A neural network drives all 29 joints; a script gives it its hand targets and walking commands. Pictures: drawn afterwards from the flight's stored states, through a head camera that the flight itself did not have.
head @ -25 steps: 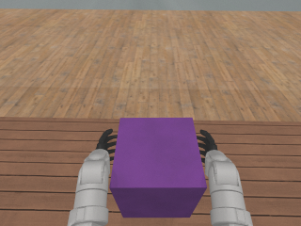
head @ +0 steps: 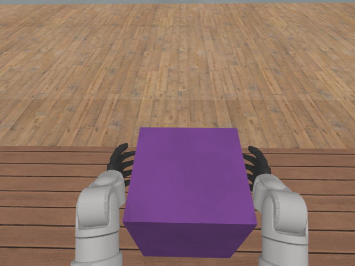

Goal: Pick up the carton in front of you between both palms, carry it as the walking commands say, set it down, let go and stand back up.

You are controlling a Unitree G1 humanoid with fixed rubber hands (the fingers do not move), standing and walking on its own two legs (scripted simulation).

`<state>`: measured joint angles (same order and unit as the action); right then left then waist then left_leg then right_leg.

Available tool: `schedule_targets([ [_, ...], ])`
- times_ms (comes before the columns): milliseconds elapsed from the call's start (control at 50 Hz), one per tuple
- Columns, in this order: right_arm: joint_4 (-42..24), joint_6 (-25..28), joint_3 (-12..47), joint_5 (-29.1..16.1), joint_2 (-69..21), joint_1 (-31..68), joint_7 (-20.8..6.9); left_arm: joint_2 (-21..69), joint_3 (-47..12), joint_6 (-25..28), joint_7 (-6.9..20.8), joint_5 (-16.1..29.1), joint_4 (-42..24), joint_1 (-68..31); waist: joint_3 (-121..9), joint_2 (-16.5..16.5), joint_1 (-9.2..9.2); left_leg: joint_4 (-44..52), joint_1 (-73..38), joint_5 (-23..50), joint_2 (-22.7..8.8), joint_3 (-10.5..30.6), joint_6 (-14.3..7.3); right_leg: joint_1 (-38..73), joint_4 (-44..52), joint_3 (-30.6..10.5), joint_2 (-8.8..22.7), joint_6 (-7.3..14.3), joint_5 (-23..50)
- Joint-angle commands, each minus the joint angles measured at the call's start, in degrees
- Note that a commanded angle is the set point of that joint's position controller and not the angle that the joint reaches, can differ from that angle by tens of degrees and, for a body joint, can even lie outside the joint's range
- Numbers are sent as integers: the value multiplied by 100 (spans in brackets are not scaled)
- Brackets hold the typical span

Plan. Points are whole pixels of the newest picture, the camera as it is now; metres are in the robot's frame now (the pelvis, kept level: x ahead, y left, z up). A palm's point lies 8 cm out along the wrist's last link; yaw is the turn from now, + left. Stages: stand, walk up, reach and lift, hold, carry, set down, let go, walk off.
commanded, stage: carry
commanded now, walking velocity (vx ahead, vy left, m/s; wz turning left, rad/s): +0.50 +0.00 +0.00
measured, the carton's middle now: (187, 196) +0.27 -0.01 +0.03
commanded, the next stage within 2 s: none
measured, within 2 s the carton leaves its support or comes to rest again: neither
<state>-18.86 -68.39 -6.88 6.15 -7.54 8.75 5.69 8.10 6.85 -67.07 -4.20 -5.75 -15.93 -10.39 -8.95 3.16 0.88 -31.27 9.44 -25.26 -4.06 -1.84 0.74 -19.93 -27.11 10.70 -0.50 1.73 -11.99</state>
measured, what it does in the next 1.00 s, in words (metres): walks ahead: left foot, then right foot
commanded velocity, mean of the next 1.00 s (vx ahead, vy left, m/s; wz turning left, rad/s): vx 0.41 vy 0.00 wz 0.00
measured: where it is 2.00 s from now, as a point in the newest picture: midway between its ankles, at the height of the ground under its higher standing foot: (179, 183)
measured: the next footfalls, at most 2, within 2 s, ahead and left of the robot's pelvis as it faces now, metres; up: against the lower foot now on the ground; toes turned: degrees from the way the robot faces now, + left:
left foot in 0.32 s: +0.35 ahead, +0.13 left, +0.00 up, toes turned +13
right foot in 0.80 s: +0.67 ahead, -0.07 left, +0.00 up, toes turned -12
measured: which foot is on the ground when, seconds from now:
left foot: down 0.00-0.00, up 0.02-0.30, down 0.32-0.82, up 0.84-1.00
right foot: down 0.00-0.36, up 0.38-0.78, down 0.80-1.00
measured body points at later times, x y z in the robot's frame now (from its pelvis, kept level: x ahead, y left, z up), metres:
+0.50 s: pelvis +0.29 +0.05 +0.01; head +0.30 +0.06 +0.46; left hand +0.58 +0.19 +0.06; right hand +0.56 -0.11 +0.07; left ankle +0.31 +0.12 -0.73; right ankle +0.21 -0.08 -0.64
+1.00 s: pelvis +0.61 +0.00 +0.01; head +0.64 -0.01 +0.46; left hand +0.91 +0.17 +0.10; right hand +0.93 -0.13 +0.09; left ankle +0.58 +0.14 -0.65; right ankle +0.63 -0.06 -0.73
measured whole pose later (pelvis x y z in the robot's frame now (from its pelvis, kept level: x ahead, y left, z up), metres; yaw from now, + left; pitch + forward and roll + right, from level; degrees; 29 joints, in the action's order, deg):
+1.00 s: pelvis +0.61 +0.00 +0.01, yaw +1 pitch +4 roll +1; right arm -18.5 -70.6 -8.8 6.2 -7.3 17.4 5.2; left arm 7.4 9.1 -69.8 -5.7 -4.9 -18.4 -16.7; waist -0.9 0.8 -2.7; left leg -65.2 32.5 -19.9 -4.0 -3.6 -1.9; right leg -17.9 -26.8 13.5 2.1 5.0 -12.9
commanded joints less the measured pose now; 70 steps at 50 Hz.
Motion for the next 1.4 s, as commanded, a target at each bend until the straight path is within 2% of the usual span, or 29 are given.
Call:
schedule_targets([
  [0,-669,-208,4196,-2481,-4756,3131,-1527,4903,-3935,-179,1196,1952,-342,-2330,-1251,-2070,-262,-2602,3629,-283,398,-612,19,3942,1410,-3922,2465,1129,-592],
  [20,-658,-266,4229,-2559,-4717,3321,-1555,4919,-3934,-227,1158,1988,-524,-2516,-1031,-1449,-235,-3256,3986,-504,12,-60,-155,3658,1261,-4023,2714,1410,11],
  [40,-607,-298,4195,-2624,-4702,3348,-1575,4900,-3946,-284,1130,2052,-636,-2654,-948,-938,-244,-3523,4069,-417,-165,51,-198,3398,1206,-3657,2611,1358,425],
  [80,-449,-330,4109,-2622,-4779,3231,-1560,4903,-4006,-369,1127,2193,-792,-2895,-903,-454,-224,-2920,3798,149,-387,82,-150,2995,1462,-2707,2288,915,162],
  [160,-132,-356,3952,-2326,-4858,2860,-1436,4880,-4088,-480,1248,2375,-599,-2813,-604,-978,-192,-1069,2786,977,-57,-561,32,2286,1588,-1174,1600,557,889],
  [240,5,-343,3873,-2127,-4906,2692,-1385,4860,-4091,-480,1354,2366,-425,-2684,-380,-1286,-211,54,1690,1828,222,-1160,-72,1779,1340,-544,1440,351,1366],
  [300,70,-293,3854,-2086,-4984,2582,-1416,4895,-4100,-453,1394,2327,-459,-2699,-870,-870,-57,327,-583,1642,519,-1592,-230,899,-436,177,1071,38,2209],
  [320,97,-272,3835,-2053,-4964,2489,-1425,4835,-4078,-447,1414,2305,-439,-2673,-1187,-392,74,590,-1615,1039,-199,-561,-314,110,-1640,170,882,-151,1272],
  [340,223,-220,3803,-1959,-4929,2451,-1439,4885,-4148,-473,1426,2350,-533,-2827,-1517,1123,81,1668,-2347,-334,-1898,2446,-1048,-1209,-3410,63,226,-408,-332],
  [360,198,-174,3859,-2002,-5087,2507,-1451,4940,-4182,-447,1447,2342,-514,-2880,-1406,1174,49,2077,-2411,190,-2305,3339,-1409,-2032,-4369,-615,164,-274,-1439],
  [420,-234,15,4131,-2225,-5625,2913,-1494,5343,-4284,-220,1489,2390,-593,-2934,-1248,-180,14,1808,-1567,1571,-1854,1726,-1037,-2079,-4442,-1088,917,-23,-747],
  [500,-385,170,4340,-2428,-5638,2757,-1591,5535,-4329,34,1370,2176,-497,-2420,-1158,296,-6,2053,-1219,2047,-1369,378,-766,-1650,-3066,-673,778,-133,-170],
  [680,-638,99,4225,-2374,-4928,2306,-1629,5027,-4313,-25,1229,2081,-938,-2128,-319,588,55,1862,-1382,3289,-1027,-648,-699,-1251,-420,174,368,-51,954],
  [760,-830,-117,4163,-2325,-4525,2608,-1521,4613,-4161,-246,1250,2195,-991,-2312,-774,300,-148,-82,-786,4265,-657,-1293,-354,1027,43,692,-137,79,410],
  [780,-845,-178,4128,-2317,-4342,2754,-1493,4506,-4103,-297,1252,2205,-963,-2320,-1162,-96,-369,-1331,86,3268,-488,-1233,-216,2211,-16,-57,402,104,19],
  [800,-930,-274,4192,-2366,-4351,2941,-1453,4262,-3981,-316,1263,2151,-847,-2457,-1652,-1614,-399,-3282,1823,1650,180,-1008,79,3466,652,-3038,2095,945,-1183],
  [820,-887,-315,4175,-2393,-4269,3114,-1435,4336,-4001,-344,1266,2239,-774,-2517,-1509,-2098,-471,-4276,2933,-258,553,-352,25,3629,1374,-4237,2431,1260,-645],
  [880,-600,-279,4090,-2351,-4595,3470,-1370,4599,-4156,-376,1296,2505,-895,-3265,-1284,-638,-345,-4688,3060,231,-113,182,-300,2667,729,-2280,2099,991,2402],
  [920,-330,-218,4078,-2248,-4638,3669,-1308,4675,-4275,-340,1329,2608,-773,-3727,-1330,-703,-242,-3943,2606,584,-174,63,-309,2124,763,-1481,1881,703,2661],
  [1040,559,-72,3973,-2263,-4439,4787,-1102,4338,-4024,-208,1294,2700,227,-4771,-1191,-1223,-214,-1462,1972,1368,308,-589,-296,1629,234,-185,1328,676,3885],
  [1100,1073,-81,3786,-2429,-4488,5403,-1100,4338,-3678,-183,1202,2569,863,-5066,-1254,-1300,-262,-622,1549,2038,444,-700,-316,1687,-187,-96,1268,610,3749],
  [1140,1453,-80,3615,-2511,-4632,5779,-1148,4453,-3482,-182,1155,2521,1196,-5443,-1229,-963,-100,512,712,3068,452,-853,-332,1407,-887,85,1068,349,2998],
  [1160,1682,-77,3486,-2523,-4662,5928,-1179,4505,-3384,-182,1136,2481,1392,-5610,-1312,-695,-36,691,54,3883,187,-591,-371,1096,-1253,-5,921,147,2261],
  [1180,1966,-69,3289,-2520,-4676,6012,-1211,4544,-3280,-195,1114,2433,1589,-5763,-1632,13,-25,138,-911,6731,-863,523,-601,464,-1884,-98,597,-102,280],
  [1200,2207,-26,3138,-2486,-4670,6114,-1232,4702,-3232,-218,1102,2463,1817,-5950,-2103,913,102,-47,-1723,7605,-1522,1398,-1356,-188,-2266,-469,169,-263,-1575],
  [1220,2325,17,3059,-2565,-4851,6112,-1258,4890,-3223,-199,1098,2491,1847,-6120,-2190,1106,99,203,-1683,6717,-1623,1643,-1549,-349,-2258,-753,206,-199,-2355],
  [1260,2149,115,3097,-2777,-5366,6670,-1302,5318,-3225,-114,1090,2654,1770,-6701,-2138,685,24,350,-1570,5815,-1320,1302,-1331,-244,-1220,-936,224,-95,-2091],
  [1300,1901,175,3194,-2916,-5697,7200,-1276,5612,-3224,-40,1053,2775,1629,-7010,-2297,518,-139,103,-1215,5366,-926,613,-969,642,91,-759,196,-56,-799],
  [1380,1502,179,3250,-2871,-5730,7314,-1129,5773,-3207,-11,983,2778,1486,-6924,-2546,-361,-100,-483,-698,5928,-507,62,-796,1492,-866,-937,607,-28,2319],
])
